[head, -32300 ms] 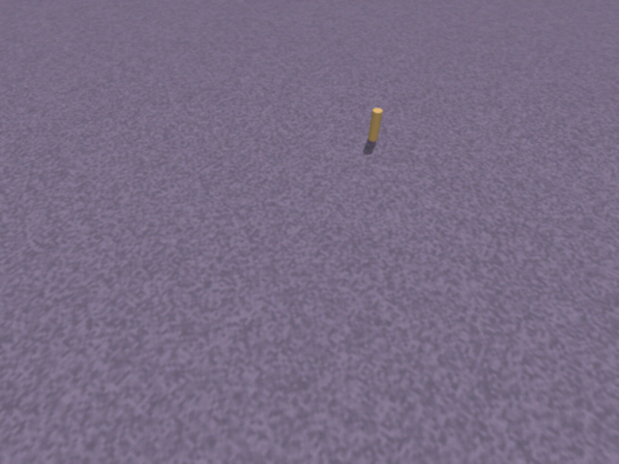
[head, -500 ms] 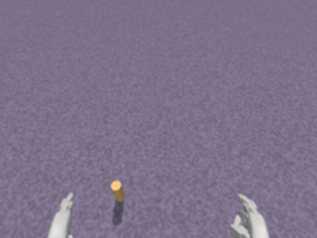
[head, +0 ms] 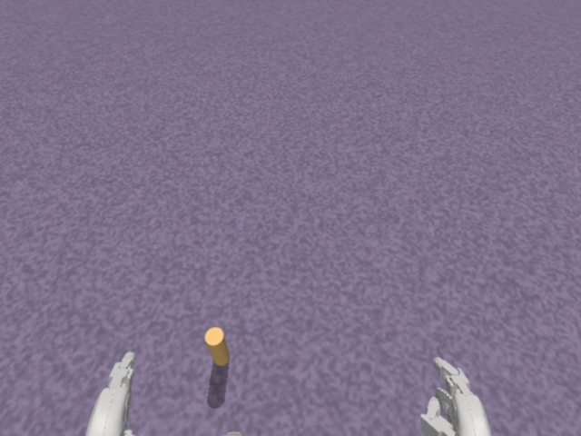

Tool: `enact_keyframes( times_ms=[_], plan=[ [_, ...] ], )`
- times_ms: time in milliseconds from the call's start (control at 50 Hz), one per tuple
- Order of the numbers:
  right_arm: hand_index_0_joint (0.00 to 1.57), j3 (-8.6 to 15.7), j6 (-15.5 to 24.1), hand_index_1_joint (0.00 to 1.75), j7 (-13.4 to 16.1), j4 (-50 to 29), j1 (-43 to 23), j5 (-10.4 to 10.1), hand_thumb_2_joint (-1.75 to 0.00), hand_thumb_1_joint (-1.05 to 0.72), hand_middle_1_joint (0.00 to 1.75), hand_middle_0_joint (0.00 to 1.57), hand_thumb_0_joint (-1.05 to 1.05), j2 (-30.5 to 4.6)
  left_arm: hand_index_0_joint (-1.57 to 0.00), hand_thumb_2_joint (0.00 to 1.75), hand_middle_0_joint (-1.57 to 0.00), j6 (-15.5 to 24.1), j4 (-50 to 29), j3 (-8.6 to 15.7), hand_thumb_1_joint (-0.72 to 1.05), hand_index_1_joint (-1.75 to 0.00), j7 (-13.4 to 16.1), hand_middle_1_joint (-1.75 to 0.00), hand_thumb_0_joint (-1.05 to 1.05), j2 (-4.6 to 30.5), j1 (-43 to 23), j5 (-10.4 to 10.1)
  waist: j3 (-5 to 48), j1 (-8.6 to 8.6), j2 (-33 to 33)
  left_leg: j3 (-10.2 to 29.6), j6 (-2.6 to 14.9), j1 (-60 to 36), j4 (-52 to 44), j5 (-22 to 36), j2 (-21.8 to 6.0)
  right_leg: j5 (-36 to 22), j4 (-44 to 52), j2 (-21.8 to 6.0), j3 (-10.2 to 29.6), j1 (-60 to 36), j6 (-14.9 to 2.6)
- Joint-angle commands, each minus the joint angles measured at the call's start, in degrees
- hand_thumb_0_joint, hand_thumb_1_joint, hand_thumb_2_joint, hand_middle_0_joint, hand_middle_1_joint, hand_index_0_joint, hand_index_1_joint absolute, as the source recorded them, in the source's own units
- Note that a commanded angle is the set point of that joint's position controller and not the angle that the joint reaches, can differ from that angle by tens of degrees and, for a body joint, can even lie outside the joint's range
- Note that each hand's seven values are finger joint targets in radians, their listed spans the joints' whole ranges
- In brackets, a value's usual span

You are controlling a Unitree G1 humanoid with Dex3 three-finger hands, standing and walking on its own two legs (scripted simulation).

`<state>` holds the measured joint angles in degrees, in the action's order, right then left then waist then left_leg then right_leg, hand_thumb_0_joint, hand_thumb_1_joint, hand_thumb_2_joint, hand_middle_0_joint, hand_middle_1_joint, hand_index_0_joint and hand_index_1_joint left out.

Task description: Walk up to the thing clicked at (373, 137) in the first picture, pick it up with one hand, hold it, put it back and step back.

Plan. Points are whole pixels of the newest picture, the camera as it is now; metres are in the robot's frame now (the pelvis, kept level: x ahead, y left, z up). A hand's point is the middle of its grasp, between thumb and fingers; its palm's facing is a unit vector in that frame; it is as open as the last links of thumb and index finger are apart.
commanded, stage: home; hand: left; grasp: from the side
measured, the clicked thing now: (218, 347) +0.47 +0.21 -0.63
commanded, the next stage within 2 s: stand in 0.14 s
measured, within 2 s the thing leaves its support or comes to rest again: neither
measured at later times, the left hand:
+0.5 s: hand (161, 410) +0.18 +0.18 -0.06, palm faces +0.10 -0.96 -0.28, open 13.9 cm
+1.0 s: hand out of the picture +0.10 +0.24 -0.11, palm faces -0.02 -0.94 -0.35, open 7.4 cm
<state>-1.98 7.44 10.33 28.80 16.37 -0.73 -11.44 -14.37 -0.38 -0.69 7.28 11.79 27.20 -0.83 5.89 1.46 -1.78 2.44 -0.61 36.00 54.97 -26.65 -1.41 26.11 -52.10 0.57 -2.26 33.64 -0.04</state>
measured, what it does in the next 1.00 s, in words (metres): stands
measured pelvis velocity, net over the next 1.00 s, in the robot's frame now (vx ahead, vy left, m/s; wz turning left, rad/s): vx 0.00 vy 0.01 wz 0.00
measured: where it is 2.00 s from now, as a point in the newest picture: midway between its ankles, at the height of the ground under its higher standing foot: outside the picture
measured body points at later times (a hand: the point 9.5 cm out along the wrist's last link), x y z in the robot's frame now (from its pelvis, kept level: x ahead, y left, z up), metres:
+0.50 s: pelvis +0.01 +0.00 +0.00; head +0.04 +0.00 +0.45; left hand +0.17 +0.23 -0.04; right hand +0.17 -0.24 -0.07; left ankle +0.01 +0.12 -0.69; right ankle +0.00 -0.12 -0.69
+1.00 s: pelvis +0.00 +0.01 +0.03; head +0.01 +0.01 +0.48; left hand +0.10 +0.29 -0.08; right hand +0.10 -0.28 -0.09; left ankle +0.01 +0.12 -0.69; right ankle +0.00 -0.12 -0.69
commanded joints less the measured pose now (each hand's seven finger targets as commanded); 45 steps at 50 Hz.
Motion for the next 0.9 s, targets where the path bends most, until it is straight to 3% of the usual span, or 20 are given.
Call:
enact_keyframes(
  times_ms=[0, 40, 100, 140, 160, 180, 220, 280, 380, 420, 460, 520, 580, 600, 640, 660, 680, 700, 780, 880],
  plan=[
    [0.2, 2.85, 3.18, 0.3, 0.61, -9.09, -4.39, 0.17, -0.9, -0.9, 0.3, 0.2, 0.0, -6.83, -0.05, 0.07, -0.05, 2.75, -9.07, 2.94, -0.53, -0.06, 0.74, -0.06, 0.0, 5.1, -1.0, 0.43, 4.86, -0.19, -0.44, -1.05, 0.92, -4.42, -9.64, 9.14, 0.85, -8.17, 8.31, 1.17, -1.18, -1.96, -0.63],
    [0.2, 2.94, 3.22, 0.3, 0.63, -9.08, -4.28, 0.1, -0.9, -0.9, 0.3, 0.2, 0.0, -6.94, -0.05, 0.08, -0.05, 3.03, -11.99, 3.74, -0.52, -0.06, 0.89, -0.06, 0.0, 6.52, -3.19, 0.42, 5.36, -0.33, -1.37, -1.17, 0.92, -4.87, -9.76, 8.97, 0.84, -8.01, 8.32, 1.09, -1.08, -1.93, -0.69],
    [0.2, 2.83, 3.27, 0.3, 0.53, -9.2, -4.15, 0.06, -0.9, -0.9, 0.3, 0.2, 0.0, -6.78, -0.05, 0.07, -0.05, 2.83, -9.16, 2.51, -0.54, -0.06, 0.66, -0.06, 0.0, 4.62, 0.08, 0.34, 4.48, -0.43, -0.5, -1.2, 0.87, -4.62, -9.45, 10.55, 0.86, -9.34, 8.04, 1.13, -1.22, -1.86, -0.7],
    [0.2, 3.1, 3.27, 0.3, 0.58, -9.12, -3.87, 0.13, -0.9, -0.9, 0.3, 0.2, 0.0, -6.97, -0.05, 0.07, -0.05, 3.14, -11.76, 3.61, -0.53, -0.06, 0.86, -0.06, 0.0, 5.95, -2.29, 0.41, 5.3, -0.67, -0.78, -1.22, 0.8, -4.93, -9.47, 10.85, 0.84, -9.73, 7.89, 1.18, -1.18, -2.15, -0.7],
    [0.2, 2.99, 3.14, 0.3, 0.56, -8.9, -3.83, 0.23, -0.9, -0.9, 0.3, 0.2, 0.0, -6.74, -0.05, 0.06, -0.05, 2.83, -9.08, 2.84, -0.55, -0.06, 0.65, -0.06, 0.0, 4.89, 0.36, 0.48, 5.05, -0.36, -0.31, -1.4, 0.9, -4.98, -8.98, 11.78, 0.9, -10.68, 8.26, 1.09, -1.12, -2.3, -0.53],
    [0.2, 3.31, 3.29, 0.3, 0.63, -9.19, -3.85, 0.16, -0.9, -0.9, 0.3, 0.2, 0.0, -7.45, -0.05, 0.07, -0.05, 3.21, -13.7, 3.33, -0.54, -0.06, 0.78, -0.06, 0.0, 6.59, -4.01, 0.39, 5.46, -0.08, -1.01, -1.47, 0.91, -5.16, -9.05, 10.77, 0.95, -9.93, 8.41, 1.03, -0.94, -1.98, -0.48],
    [0.2, 3.06, 3.34, 0.3, 0.45, -8.83, -3.61, 0.14, -0.9, -0.9, 0.3, 0.2, 0.0, -6.91, -0.05, 0.07, -0.05, 2.92, -10.72, 3.22, -0.52, -0.06, 0.63, -0.06, 0.0, 5.51, -1.16, 0.38, 5.31, -0.23, -0.12, -1.49, 0.99, -5.01, -8.75, 11.42, 0.89, -10.52, 8.17, 1.02, -0.89, -2.16, -0.46],
    [0.2, 3.07, 3.15, 0.3, 0.47, -9.0, -3.76, 0.28, -0.9, -0.9, 0.3, 0.2, 0.0, -6.88, -0.2, 0.31, -0.2, 2.85, -9.82, 3.21, -0.28, -0.3, 0.61, -0.3, 0.0, 5.12, -0.14, 0.42, 6.54, -0.25, 0.43, -1.2, 0.9, -5.23, -8.4, 13.38, 0.84, -12.19, 7.69, 1.17, -1.16, -3.11, -0.42],
    [0.2, 3.19, 2.69, 0.3, 0.75, -8.57, -3.05, 0.23, -0.9, -0.9, 0.3, 0.2, 0.0, -6.9, -0.2, 0.71, -0.2, 2.8, -13.19, 4.33, 0.12, -0.3, 0.86, -0.3, 0.0, 7.2, -2.53, 0.39, 8.65, -0.32, -0.64, -1.9, 1.05, -6.88, -6.84, 18.21, 1.02, -18.18, 7.49, 0.62, -0.39, -4.7, -0.08],
    [0.2, 3.15, 2.73, 0.3, 0.81, -8.46, -3.27, 0.34, -0.9, -0.9, 0.3, 0.2, 0.0, -6.78, -0.2, 0.87, -0.2, 2.63, -11.83, 3.47, 0.28, -0.3, 0.78, -0.3, 0.0, 5.94, -1.59, 0.41, 8.06, -0.01, 0.16, -1.81, 1.06, -6.68, -6.93, 17.77, 0.92, -17.78, 7.59, 0.71, -0.5, -4.63, -0.07],
    [0.2, 3.06, 2.7, 0.3, 0.71, -8.46, -3.6, 0.33, -0.9, -0.9, 0.3, 0.2, 0.0, -6.82, -0.2, 0.9, -0.2, 2.25, -8.67, 2.9, 0.44, -0.3, 0.73, -0.3, 0.0, 4.7, 0.21, 0.37, 6.51, 0.03, 1.03, -1.68, 1.12, -6.0, -6.95, 17.62, 0.94, -17.62, 7.72, 0.66, -0.73, -4.51, 0.01],
    [0.2, 3.3, 2.53, 0.3, 0.59, -8.57, -3.56, 0.23, -0.9, -0.9, 0.3, 0.2, 0.0, -7.28, -0.2, 0.9, -0.2, 2.62, -12.49, 4.27, 0.68, -0.3, 0.82, -0.3, 0.0, 7.16, -3.29, 0.43, 6.67, -0.01, -1.01, -1.84, 1.01, -6.33, -7.57, 16.22, 1.03, -15.86, 7.94, 0.57, -0.48, -3.75, -0.19],
    [0.2, 3.33, 2.63, 0.3, 0.58, -8.88, -3.65, 0.29, -0.9, -0.9, 0.3, 0.2, 0.0, -7.04, -0.2, 0.9, -0.2, 2.51, -11.58, 4.03, 0.9, -0.3, 0.82, -0.3, 0.0, 6.27, -0.81, 0.32, 6.64, -0.35, 0.56, -1.73, 1.11, -6.21, -7.28, 16.45, 1.02, -16.19, 8.2, 0.64, -0.64, -4.42, -0.11],
    [0.2, 3.05, 2.55, 0.3, 0.55, -8.93, -3.75, 0.17, -0.9, -0.9, 0.3, 0.2, 0.0, -6.75, -0.2, 0.9, -0.2, 2.03, -7.92, 2.79, 0.9, -0.3, 0.63, -0.3, 0.0, 4.39, 1.99, 0.27, 5.5, -0.2, 0.96, -1.99, 1.26, -5.55, -7.18, 16.12, 1.24, -16.35, 8.52, 0.5, -0.4, -3.86, -0.02],
    [0.2, 3.16, 2.52, 0.3, 0.38, -9.24, -4.08, 0.28, -0.9, -0.9, 0.3, 0.2, 0.0, -7.06, -0.2, 0.9, -0.2, 2.15, -9.42, 3.14, 0.9, -0.3, 0.56, -0.3, 0.0, 5.01, -1.15, 0.2, 5.37, 0.0, 0.62, -1.79, 1.17, -4.88, -7.82, 14.07, 1.15, -14.0, 8.44, 0.65, -0.74, -3.67, -0.12],
    [0.2, 5.41, -1.15, 0.3, -3.03, 4.1, -7.25, 6.71, -0.9, -0.9, 0.3, 0.2, 0.0, -14.23, -0.2, 0.9, -0.2, 8.88, 10.68, 5.69, 0.9, -0.3, -1.63, -0.3, 0.0, 12.82, -13.28, 6.3, -2.22, -2.08, 3.41, 1.47, 2.8, -7.44, -10.88, 22.03, -0.73, -17.42, 10.7, -4.39, 5.14, -11.02, -3.58],
    [0.2, 6.15, -2.71, 0.3, -4.76, 6.4, -6.49, 7.22, -0.9, -0.9, 0.3, 0.2, 0.0, -14.05, -0.2, 0.9, -0.2, 11.41, 15.65, 6.25, 0.9, -0.3, -2.89, -0.3, 0.0, 14.22, -9.99, 6.85, 1.79, -2.07, 6.17, -0.22, 3.77, -10.72, -9.34, 21.46, -0.53, -19.9, 12.29, -5.63, 7.33, -12.52, -4.99],
    [0.2, 6.04, -3.29, 0.3, -5.47, 7.04, -5.87, 6.87, -0.9, -0.9, 0.3, 0.2, 0.0, -13.48, -0.2, 0.9, -0.2, 13.06, 17.68, 6.16, 0.9, -0.3, -3.57, -0.3, 0.0, 14.57, -11.09, 6.68, 2.79, -1.11, 6.69, -0.2, 4.1, -12.56, -9.95, 21.68, -0.72, -20.92, 12.22, -6.22, 9.19, -12.64, -5.88],
    [0.2, 6.2, -3.87, 0.3, -8.45, 9.31, -6.54, 3.92, -0.9, -0.9, 0.3, 0.2, 0.0, -13.49, -0.2, 0.9, -0.2, 15.75, 25.78, 5.21, 0.9, -0.3, -5.33, -0.3, 0.0, 14.91, -13.93, 4.09, 0.04, -1.85, 2.61, 1.28, 4.39, -15.16, -15.59, 15.21, -0.37, -15.31, 15.56, -6.1, 8.89, -12.78, -4.24],
    [0.2, 6.51, -4.33, 0.3, -9.27, 14.18, -8.23, 3.74, -0.9, -0.9, 0.3, 0.2, 0.0, -13.86, -0.2, 0.9, -0.2, 16.66, 35.57, 4.87, 0.9, -0.3, -5.49, -0.3, 0.0, 14.64, -16.23, 3.36, -0.14, -2.37, 0.51, 3.56, 4.1, -18.07, -21.01, 16.16, -1.61, -15.53, 17.44, -5.36, 6.76, -16.48, -2.9]
  ],
)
